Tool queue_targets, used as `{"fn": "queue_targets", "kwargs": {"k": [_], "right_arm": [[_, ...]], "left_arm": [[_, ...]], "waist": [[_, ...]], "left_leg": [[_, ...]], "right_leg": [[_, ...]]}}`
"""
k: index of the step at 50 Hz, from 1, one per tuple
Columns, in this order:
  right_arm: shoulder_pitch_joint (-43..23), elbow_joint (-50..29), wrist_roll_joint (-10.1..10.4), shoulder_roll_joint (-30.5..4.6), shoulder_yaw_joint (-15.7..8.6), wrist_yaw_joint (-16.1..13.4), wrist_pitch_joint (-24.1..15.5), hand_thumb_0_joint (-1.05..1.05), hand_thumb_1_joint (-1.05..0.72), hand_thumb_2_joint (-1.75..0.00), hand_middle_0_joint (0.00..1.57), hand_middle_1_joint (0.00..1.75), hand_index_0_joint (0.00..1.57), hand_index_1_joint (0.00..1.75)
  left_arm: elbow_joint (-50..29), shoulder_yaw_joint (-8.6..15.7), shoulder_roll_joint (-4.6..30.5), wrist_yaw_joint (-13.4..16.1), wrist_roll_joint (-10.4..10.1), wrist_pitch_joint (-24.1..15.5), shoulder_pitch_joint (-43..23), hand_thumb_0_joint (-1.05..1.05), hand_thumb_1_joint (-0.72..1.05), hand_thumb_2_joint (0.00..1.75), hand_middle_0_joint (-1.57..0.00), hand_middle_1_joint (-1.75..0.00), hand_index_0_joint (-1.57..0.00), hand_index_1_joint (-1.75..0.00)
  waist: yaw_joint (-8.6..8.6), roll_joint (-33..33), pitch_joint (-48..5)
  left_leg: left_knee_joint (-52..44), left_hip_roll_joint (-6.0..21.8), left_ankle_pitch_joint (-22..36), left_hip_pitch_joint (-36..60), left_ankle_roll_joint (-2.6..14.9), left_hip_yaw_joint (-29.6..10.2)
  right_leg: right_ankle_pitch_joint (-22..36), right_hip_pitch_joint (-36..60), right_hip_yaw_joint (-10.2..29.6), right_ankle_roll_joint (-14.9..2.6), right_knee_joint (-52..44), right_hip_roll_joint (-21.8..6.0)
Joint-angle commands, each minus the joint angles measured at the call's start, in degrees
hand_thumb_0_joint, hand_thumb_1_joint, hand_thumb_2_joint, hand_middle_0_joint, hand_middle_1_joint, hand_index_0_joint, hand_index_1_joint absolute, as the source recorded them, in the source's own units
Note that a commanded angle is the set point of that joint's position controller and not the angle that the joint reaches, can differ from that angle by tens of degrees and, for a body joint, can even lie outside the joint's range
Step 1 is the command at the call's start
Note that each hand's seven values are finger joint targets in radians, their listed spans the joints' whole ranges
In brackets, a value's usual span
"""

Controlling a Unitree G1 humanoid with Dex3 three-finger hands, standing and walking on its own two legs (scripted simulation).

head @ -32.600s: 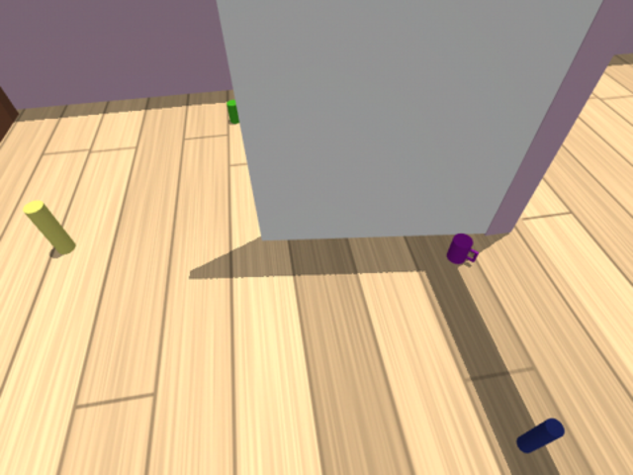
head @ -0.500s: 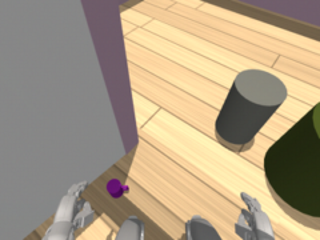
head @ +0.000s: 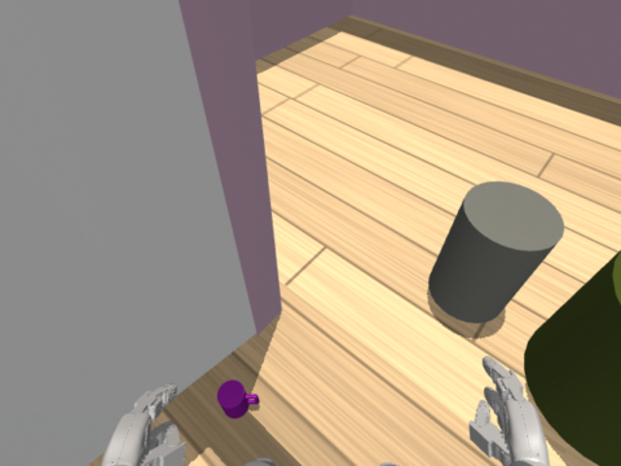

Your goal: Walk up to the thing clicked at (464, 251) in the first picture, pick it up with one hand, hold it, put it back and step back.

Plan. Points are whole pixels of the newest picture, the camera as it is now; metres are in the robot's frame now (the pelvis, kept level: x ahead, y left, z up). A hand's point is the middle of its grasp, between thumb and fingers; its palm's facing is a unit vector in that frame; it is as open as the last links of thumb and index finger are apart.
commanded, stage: home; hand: left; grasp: from above
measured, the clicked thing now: (239, 399) +0.40 +0.22 -0.66
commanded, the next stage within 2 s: stand in 1.68 s
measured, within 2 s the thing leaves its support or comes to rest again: neither
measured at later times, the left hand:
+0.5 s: hand (180, 451) +0.16 +0.18 -0.05, palm faces +0.05 -0.98 -0.20, open 7.4 cm
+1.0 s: hand (179, 452) +0.16 +0.18 -0.05, palm faces +0.04 -0.98 -0.20, open 7.4 cm
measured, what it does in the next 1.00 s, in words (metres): stands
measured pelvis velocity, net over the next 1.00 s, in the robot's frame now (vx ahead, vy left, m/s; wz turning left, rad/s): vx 0.00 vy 0.00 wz -0.01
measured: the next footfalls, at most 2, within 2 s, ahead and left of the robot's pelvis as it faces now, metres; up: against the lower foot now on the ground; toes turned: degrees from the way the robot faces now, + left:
none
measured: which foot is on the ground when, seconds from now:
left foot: down 0.00-1.00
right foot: down 0.00-1.00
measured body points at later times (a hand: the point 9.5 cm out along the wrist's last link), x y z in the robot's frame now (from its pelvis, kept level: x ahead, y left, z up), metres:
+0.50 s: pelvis +0.00 +0.00 +0.00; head +0.01 +0.01 +0.45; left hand +0.15 +0.23 -0.03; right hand +0.15 -0.24 -0.06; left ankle +0.01 +0.13 -0.68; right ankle +0.00 -0.14 -0.68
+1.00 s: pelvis +0.00 +0.00 +0.00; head +0.02 +0.01 +0.45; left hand +0.15 +0.23 -0.03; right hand +0.16 -0.24 -0.06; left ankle +0.01 +0.13 -0.68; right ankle +0.00 -0.14 -0.68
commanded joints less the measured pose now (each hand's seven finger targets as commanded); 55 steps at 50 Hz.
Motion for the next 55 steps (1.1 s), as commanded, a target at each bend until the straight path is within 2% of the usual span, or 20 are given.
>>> {"fn": "queue_targets", "kwargs": {"k": [1,9,10,13,19,20,21,28,38,39,43,47,49,55], "right_arm": [[-2.50,-7.98,-0.13,-6.68,-2.84,-0.59,-2.93,0.00,-0.90,-0.90,0.20,0.30,0.20,0.30],[-2.77,-7.79,-0.25,-6.65,-2.64,-0.53,-2.85,0.00,-0.90,-0.90,0.20,0.30,0.20,0.30],[-3.00,-7.83,-0.18,-6.64,-2.67,-0.52,-2.85,0.00,-0.90,-0.90,0.20,0.30,0.20,0.30],[-2.92,-7.95,-0.24,-6.61,-2.65,-0.50,-2.92,0.00,-0.90,-0.90,0.20,0.30,0.20,0.30],[-2.75,-7.76,-0.33,-6.49,-2.88,-0.63,-2.88,0.00,-0.90,-0.90,0.20,0.30,0.20,0.30],[-2.68,-7.70,-0.34,-6.60,-2.92,-0.64,-3.02,0.00,-0.90,-0.90,0.20,0.30,0.20,0.30],[-2.57,-7.74,-0.34,-6.41,-2.85,-0.64,-3.03,0.00,-0.90,-0.90,0.20,0.30,0.20,0.30],[-2.82,-7.64,-0.25,-6.47,-2.77,-0.75,-3.30,0.00,-0.90,-0.90,0.20,0.30,0.20,0.30],[-2.82,-7.62,-0.17,-6.54,-2.87,-0.79,-3.55,0.00,-0.90,-0.90,0.20,0.30,0.20,0.30],[-2.89,-8.04,-0.15,-6.63,-2.82,-0.83,-3.46,0.00,-0.90,-0.90,0.20,0.30,0.20,0.30],[-2.74,-7.89,-0.21,-6.63,-2.93,-0.86,-3.72,0.00,-0.90,-0.90,0.20,0.30,0.20,0.30],[-2.34,-7.52,-0.21,-6.64,-3.06,-0.93,-3.67,0.00,-0.90,-0.90,0.20,0.30,0.20,0.30],[-2.95,-7.64,-0.19,-6.57,-2.88,-0.87,-3.67,0.00,-0.90,-0.90,0.20,0.30,0.20,0.30],[-2.28,-7.42,-0.26,-6.59,-3.06,-1.00,-3.67,0.00,-0.90,-0.90,0.20,0.30,0.20,0.30]], "left_arm": [[-11.24,3.20,6.46,0.49,0.71,-2.92,-0.91,0.00,0.90,0.90,-0.20,-0.30,-0.20,-0.30],[-10.22,2.78,5.92,0.48,0.38,-2.93,-1.56,0.00,0.90,0.90,-0.20,-0.30,-0.20,-0.30],[-10.71,3.34,6.33,0.61,0.32,-3.07,-1.50,0.00,0.90,0.90,-0.20,-0.30,-0.20,-0.30],[-10.86,2.93,6.16,0.45,0.23,-2.94,-1.72,0.00,0.90,0.90,-0.20,-0.30,-0.20,-0.30],[-9.98,3.29,6.19,0.54,0.50,-2.87,-0.82,0.00,0.90,0.90,-0.20,-0.30,-0.20,-0.30],[-10.69,2.99,6.12,0.42,0.38,-2.99,-1.90,0.00,0.89,0.90,-0.20,-0.30,-0.20,-0.30],[-10.38,3.49,6.11,0.53,0.35,-2.89,-1.42,0.00,0.90,0.90,-0.20,-0.30,-0.20,-0.30],[-10.64,2.94,6.25,0.27,0.59,-2.55,-1.97,0.00,0.90,0.90,-0.20,-0.30,-0.20,-0.30],[-11.19,3.07,6.49,0.27,0.44,-2.57,-2.03,0.00,0.90,0.90,-0.20,-0.30,-0.20,-0.30],[-10.49,3.09,6.32,0.40,0.50,-2.36,-1.38,0.00,0.90,0.90,-0.20,-0.30,-0.20,-0.30],[-11.00,3.21,6.32,0.15,0.43,-2.48,-2.14,0.00,0.90,0.90,-0.20,-0.30,-0.20,-0.30],[-11.41,3.12,6.63,0.24,0.62,-2.43,-1.02,0.00,0.90,0.90,-0.20,-0.30,-0.20,-0.30],[-11.25,2.77,6.40,0.29,0.59,-2.54,-1.91,0.00,0.90,0.90,-0.20,-0.30,-0.20,-0.30],[-11.43,3.71,6.60,0.29,0.36,-2.55,-1.30,0.00,0.90,0.90,-0.20,-0.30,-0.20,-0.30]], "waist": [[-0.48,1.97,-5.74],[-0.62,0.82,-4.71],[0.00,0.92,-5.01],[-0.45,0.61,-4.77],[-0.21,0.77,-5.17],[-0.63,0.16,-4.98],[-0.22,-0.16,-5.01],[-0.38,1.63,-2.80],[-0.42,1.23,-4.61],[-0.45,0.23,-3.08],[-0.62,0.06,-3.70],[-0.38,0.96,-5.22],[-0.50,1.26,-3.65],[-0.72,0.45,-5.36]], "left_leg": [[-9.34,-1.52,16.02,6.91,1.51,2.41],[-10.13,-1.30,13.83,6.26,1.55,2.01],[-10.17,-1.21,14.14,6.14,1.45,1.89],[-9.92,-1.34,13.47,5.87,1.65,2.09],[-9.89,-1.22,13.02,5.91,1.53,2.26],[-9.97,-1.20,12.47,5.73,1.64,2.13],[-9.70,-1.22,12.81,5.54,1.63,2.34],[-10.86,-1.19,8.49,4.63,1.63,2.21],[-10.25,-1.11,10.13,5.07,1.62,2.09],[-10.13,-1.21,9.53,4.67,1.73,2.52],[-10.19,-1.27,8.19,4.64,1.86,2.43],[-9.72,-1.21,11.23,5.49,1.65,2.47],[-10.33,-0.97,10.32,5.04,1.54,2.07],[-9.38,-1.21,10.88,5.69,1.77,2.46]], "right_leg": [[13.80,3.94,-1.60,-1.38,-8.08,2.42],[11.61,3.93,-1.84,-1.46,-8.43,2.59],[11.72,4.23,-1.89,-1.51,-8.29,2.56],[11.39,4.29,-1.68,-1.37,-8.66,2.50],[10.88,3.79,-1.65,-1.40,-8.72,2.57],[10.43,3.84,-1.74,-1.29,-8.69,2.61],[10.74,4.27,-1.61,-1.34,-8.78,2.45],[7.01,2.59,-1.58,-1.28,-9.33,2.54],[8.33,3.27,-1.45,-1.36,-9.00,2.40],[7.83,2.91,-1.35,-1.25,-9.52,2.45],[6.74,2.98,-1.31,-1.15,-9.60,2.44],[9.26,3.60,-1.18,-1.39,-8.74,2.36],[8.34,2.69,-1.52,-1.39,-8.68,2.58],[9.13,3.74,-1.15,-1.18,-9.11,2.36]]}}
